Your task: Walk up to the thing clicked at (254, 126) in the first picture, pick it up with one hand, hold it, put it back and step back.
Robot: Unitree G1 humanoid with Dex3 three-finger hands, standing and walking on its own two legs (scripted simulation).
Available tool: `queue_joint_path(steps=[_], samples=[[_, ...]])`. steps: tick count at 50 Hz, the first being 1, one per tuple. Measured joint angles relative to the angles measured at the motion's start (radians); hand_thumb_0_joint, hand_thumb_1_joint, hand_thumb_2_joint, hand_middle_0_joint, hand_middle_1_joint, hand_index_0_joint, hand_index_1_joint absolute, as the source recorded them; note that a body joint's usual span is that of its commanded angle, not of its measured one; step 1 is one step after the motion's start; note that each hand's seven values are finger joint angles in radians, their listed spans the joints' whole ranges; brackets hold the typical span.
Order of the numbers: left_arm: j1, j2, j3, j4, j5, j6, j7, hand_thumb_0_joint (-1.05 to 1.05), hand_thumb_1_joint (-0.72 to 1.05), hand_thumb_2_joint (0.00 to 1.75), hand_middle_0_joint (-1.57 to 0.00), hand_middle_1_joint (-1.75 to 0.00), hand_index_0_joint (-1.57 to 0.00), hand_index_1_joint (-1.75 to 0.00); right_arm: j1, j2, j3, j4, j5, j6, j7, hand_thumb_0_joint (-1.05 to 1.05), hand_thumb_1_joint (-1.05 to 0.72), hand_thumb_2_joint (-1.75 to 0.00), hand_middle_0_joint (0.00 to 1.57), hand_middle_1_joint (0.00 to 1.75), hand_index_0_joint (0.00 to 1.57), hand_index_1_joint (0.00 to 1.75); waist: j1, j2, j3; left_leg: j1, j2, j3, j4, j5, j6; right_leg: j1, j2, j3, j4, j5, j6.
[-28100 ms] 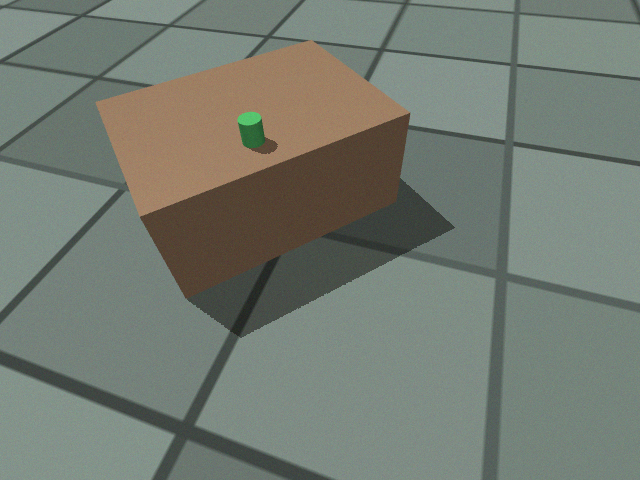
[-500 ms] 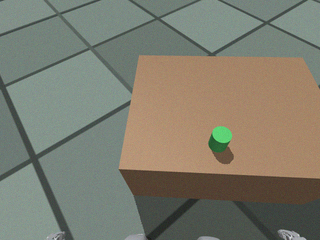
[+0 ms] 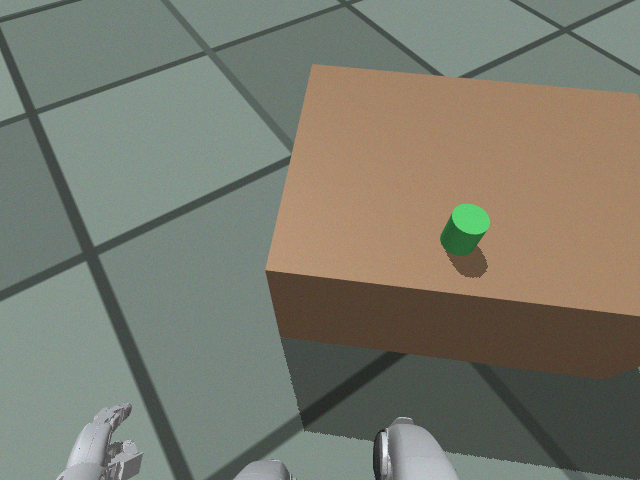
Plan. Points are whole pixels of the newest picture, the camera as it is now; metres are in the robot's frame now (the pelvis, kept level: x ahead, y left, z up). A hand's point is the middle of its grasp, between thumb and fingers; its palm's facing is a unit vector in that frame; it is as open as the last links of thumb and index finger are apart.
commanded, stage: step back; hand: right
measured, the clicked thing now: (463, 230) +0.60 -0.29 -0.25
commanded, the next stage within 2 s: none
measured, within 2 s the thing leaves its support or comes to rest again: neither
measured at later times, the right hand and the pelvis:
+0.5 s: hand out of the picture +0.01 -0.25 -0.14, palm faces +0.07 +0.94 -0.33, open 7.4 cm; pelvis -0.10 +0.01 +0.02, yaw -7 degrees
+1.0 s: hand out of the picture -0.17 -0.24 -0.10, palm faces +0.04 +0.89 -0.46, open 7.4 cm; pelvis -0.25 +0.04 +0.02, yaw -7 degrees
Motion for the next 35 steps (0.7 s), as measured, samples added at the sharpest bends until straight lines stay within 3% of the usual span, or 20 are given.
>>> queue_joint_path(steps=[2,3,5,7,10,14,17,19,20,23,25,27,30,33,35], samples=[[0.016,-0.003,0.004,0.023,0.000,0.015,0.009,0.01,0.91,0.90,-0.20,-0.30,-0.20,-0.30,0.014,0.009,0.008,-0.004,-0.005,-0.002,0.008,0.01,-0.90,-0.90,0.20,0.30,0.20,0.30,-0.026,0.027,-0.023,-0.015,0.028,-0.027,-0.006,0.017,0.009,-0.026,0.107,0.066,0.175,-0.187,-0.003],[0.024,-0.003,0.005,0.032,-0.002,0.020,0.010,0.01,0.91,0.90,-0.20,-0.30,-0.20,-0.30,0.021,0.014,0.011,-0.006,-0.007,-0.002,0.006,0.01,-0.90,-0.90,0.20,0.30,0.20,0.30,-0.036,0.036,-0.035,-0.017,0.037,-0.040,-0.028,0.036,0.010,-0.034,0.152,0.091,0.264,-0.215,-0.008],[0.045,0.002,0.008,0.032,-0.013,0.022,0.009,0.01,0.91,0.90,-0.20,-0.30,-0.20,-0.30,0.025,0.025,0.016,-0.009,-0.012,0.000,-0.003,0.01,-0.90,-0.90,0.20,0.30,0.20,0.30,-0.029,0.030,-0.056,-0.015,0.042,-0.034,-0.091,0.082,0.008,-0.045,0.209,0.136,0.393,-0.196,-0.021],[0.069,0.004,0.008,0.024,-0.015,0.016,0.008,0.01,0.91,0.90,-0.20,-0.30,-0.20,-0.30,0.014,0.026,0.015,-0.019,-0.006,-0.003,-0.013,0.01,-0.90,-0.90,0.20,0.30,0.20,0.30,-0.011,0.025,-0.061,-0.018,0.043,-0.014,-0.129,0.113,0.010,-0.033,0.230,0.149,0.452,-0.172,-0.022],[0.099,-0.002,0.005,0.023,-0.008,0.010,0.010,0.01,0.91,0.90,-0.20,-0.30,-0.20,-0.30,-0.020,0.017,0.006,-0.049,0.003,-0.009,-0.025,0.01,-0.90,-0.90,0.20,0.30,0.20,0.30,0.005,0.033,-0.042,-0.030,0.045,0.013,-0.134,0.131,0.019,0.029,0.221,0.133,0.410,-0.177,0.002],[0.127,-0.011,-0.001,0.030,-0.004,0.006,0.006,0.01,0.91,0.90,-0.20,-0.30,-0.20,-0.30,-0.073,0.010,0.003,-0.101,0.011,-0.020,-0.032,0.01,-0.90,-0.90,0.20,0.30,0.20,0.30,0.015,0.046,-0.014,-0.064,0.052,0.058,-0.093,0.133,0.024,0.123,0.177,0.095,0.210,-0.190,0.016],[0.142,-0.019,-0.004,0.036,0.001,-0.008,-0.001,0.01,0.91,0.90,-0.20,-0.30,-0.20,-0.30,-0.100,0.002,0.006,-0.124,0.020,-0.015,-0.028,0.00,-0.90,-0.90,0.20,0.30,0.20,0.30,0.021,0.059,-0.009,-0.105,0.062,0.088,-0.025,0.115,0.016,0.213,0.142,0.058,-0.038,-0.097,0.002],[0.135,-0.050,-0.006,0.051,0.010,-0.018,-0.002,0.01,0.91,0.90,-0.20,-0.30,-0.20,-0.30,-0.119,-0.014,0.003,-0.117,0.032,-0.004,-0.027,0.00,-0.90,-0.90,0.20,0.30,0.20,0.30,0.009,0.126,0.007,-0.123,0.100,0.063,0.027,0.102,0.006,0.248,0.176,0.027,-0.100,-0.071,-0.026],[0.139,-0.061,-0.011,0.049,0.014,-0.021,-0.006,0.01,0.91,0.90,-0.20,-0.30,-0.20,-0.30,-0.119,-0.015,0.003,-0.112,0.037,0.003,-0.028,0.00,-0.90,-0.90,0.20,0.30,0.20,0.30,0.001,0.146,0.000,-0.136,0.096,0.033,0.047,0.084,0.007,0.246,0.185,0.015,-0.104,-0.062,-0.032],[0.156,-0.061,-0.018,0.023,0.020,-0.027,-0.015,0.01,0.91,0.90,-0.20,-0.30,-0.20,-0.30,-0.107,0.004,0.008,-0.093,0.041,0.018,-0.030,0.00,-0.90,-0.90,0.20,0.30,0.20,0.30,0.030,0.108,-0.027,-0.191,-0.004,-0.047,0.275,-0.102,-0.006,0.209,0.154,0.055,-0.092,-0.041,-0.043],[0.157,-0.062,-0.017,0.006,0.016,-0.027,-0.011,0.01,0.91,0.90,-0.21,-0.30,-0.21,-0.30,-0.092,0.004,0.013,-0.088,0.048,0.014,-0.028,0.01,-0.90,-0.90,0.20,0.30,0.20,0.30,0.034,0.092,-0.038,-0.209,-0.052,-0.097,0.400,-0.117,-0.012,0.198,0.134,0.068,-0.117,-0.010,-0.041],[0.145,-0.063,-0.014,-0.011,0.016,-0.021,-0.008,0.01,0.90,0.90,-0.21,-0.30,-0.21,-0.30,-0.070,-0.003,0.014,-0.088,0.050,0.006,-0.032,0.01,-0.90,-0.90,0.20,0.30,0.20,0.30,0.027,0.090,-0.051,-0.210,-0.071,-0.130,0.460,-0.107,-0.021,0.179,0.121,0.065,-0.138,0.016,-0.035],[0.119,-0.063,-0.014,-0.047,0.021,-0.018,-0.001,0.01,0.90,0.90,-0.21,-0.30,-0.21,-0.30,-0.044,-0.021,0.011,-0.085,0.046,-0.001,-0.040,0.01,-0.90,-0.90,0.20,0.30,0.20,0.30,0.019,0.099,-0.053,-0.164,-0.052,-0.131,0.394,-0.104,-0.034,0.148,0.113,0.052,-0.146,0.046,-0.025],[0.086,-0.055,-0.014,-0.083,0.022,-0.018,0.005,0.01,0.90,0.90,-0.21,-0.30,-0.21,-0.30,-0.027,-0.029,0.006,-0.080,0.038,-0.008,-0.044,0.01,-0.90,-0.90,0.20,0.30,0.20,0.30,0.006,0.102,-0.036,-0.093,-0.009,-0.091,0.199,-0.101,-0.040,0.114,0.104,0.027,-0.123,0.060,-0.014],[0.065,-0.041,-0.016,-0.101,0.016,-0.013,0.004,0.01,0.90,0.90,-0.21,-0.30,-0.21,-0.30,-0.018,-0.028,0.002,-0.077,0.030,-0.015,-0.042,0.01,-0.90,-0.90,0.20,0.30,0.20,0.30,-0.003,0.092,-0.025,-0.039,0.014,-0.054,0.035,-0.037,-0.031,0.084,0.094,0.011,-0.082,0.058,-0.002]])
